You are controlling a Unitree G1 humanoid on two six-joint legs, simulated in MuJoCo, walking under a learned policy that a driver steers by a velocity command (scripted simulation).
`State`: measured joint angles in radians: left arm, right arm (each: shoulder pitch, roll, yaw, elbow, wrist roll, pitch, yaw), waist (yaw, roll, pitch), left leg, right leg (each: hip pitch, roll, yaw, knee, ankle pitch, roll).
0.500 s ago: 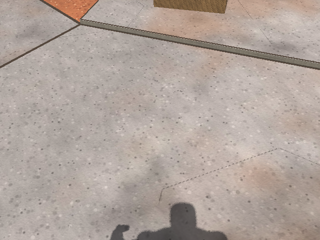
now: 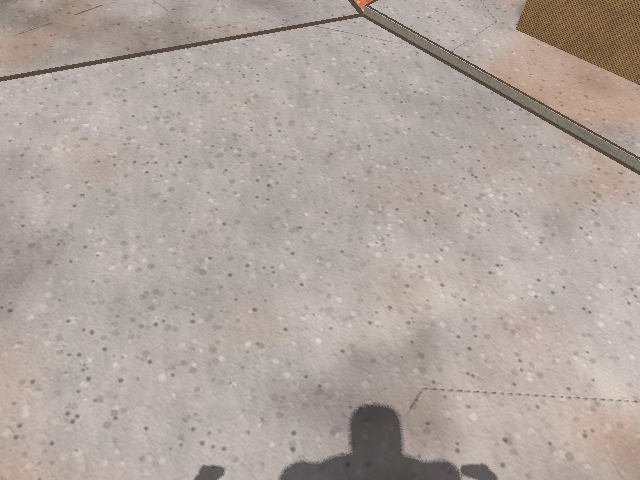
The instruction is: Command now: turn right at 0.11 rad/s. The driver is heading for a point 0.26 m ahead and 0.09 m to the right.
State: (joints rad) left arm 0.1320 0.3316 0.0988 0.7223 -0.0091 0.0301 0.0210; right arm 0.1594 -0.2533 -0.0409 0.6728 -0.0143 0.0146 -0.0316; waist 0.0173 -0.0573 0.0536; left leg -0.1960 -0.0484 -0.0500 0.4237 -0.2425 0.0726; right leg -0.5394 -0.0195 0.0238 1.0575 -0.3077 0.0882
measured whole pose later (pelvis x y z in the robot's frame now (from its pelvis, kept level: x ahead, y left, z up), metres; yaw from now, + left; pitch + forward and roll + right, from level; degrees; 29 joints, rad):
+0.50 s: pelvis +0.05 -0.06 -0.02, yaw -17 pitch +2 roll +0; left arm 0.08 0.30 0.06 0.61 0.00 0.02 -0.01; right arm 0.21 -0.34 -0.09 0.76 0.00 0.01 -0.01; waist -0.04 0.02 0.08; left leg -0.28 0.07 0.11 0.85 -0.54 -0.02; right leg -0.34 0.00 -0.05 0.57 -0.24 -0.04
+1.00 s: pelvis +0.11 -0.07 -0.01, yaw -20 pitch +0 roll +0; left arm 0.16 0.24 0.02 0.82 0.01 0.01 0.01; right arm 0.17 -0.24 -0.04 0.79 -0.01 -0.01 -0.02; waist 0.00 -0.02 0.02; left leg -0.25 0.03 0.00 0.53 -0.27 -0.02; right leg -0.15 0.02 0.01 0.50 -0.34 -0.01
